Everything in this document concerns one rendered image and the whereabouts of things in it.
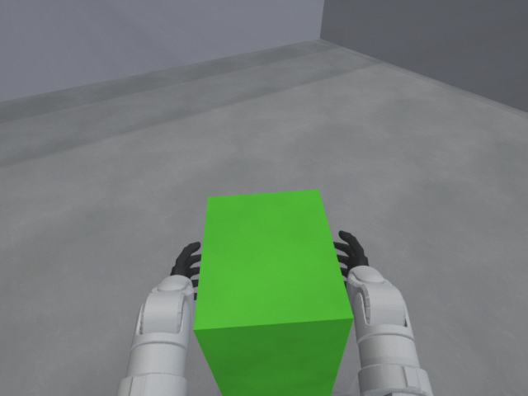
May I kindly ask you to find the carton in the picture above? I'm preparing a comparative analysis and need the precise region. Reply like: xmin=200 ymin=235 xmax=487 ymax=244
xmin=193 ymin=189 xmax=354 ymax=396

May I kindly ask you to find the robot left forearm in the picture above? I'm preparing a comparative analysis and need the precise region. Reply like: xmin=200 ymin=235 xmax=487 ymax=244
xmin=115 ymin=275 xmax=194 ymax=396

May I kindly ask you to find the robot right forearm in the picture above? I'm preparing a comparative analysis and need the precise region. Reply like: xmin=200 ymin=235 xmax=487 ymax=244
xmin=346 ymin=266 xmax=433 ymax=396

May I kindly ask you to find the robot right hand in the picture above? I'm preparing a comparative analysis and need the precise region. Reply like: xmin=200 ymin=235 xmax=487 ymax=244
xmin=333 ymin=231 xmax=369 ymax=287

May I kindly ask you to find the robot left hand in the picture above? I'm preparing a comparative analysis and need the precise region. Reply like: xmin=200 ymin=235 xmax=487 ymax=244
xmin=170 ymin=242 xmax=201 ymax=300

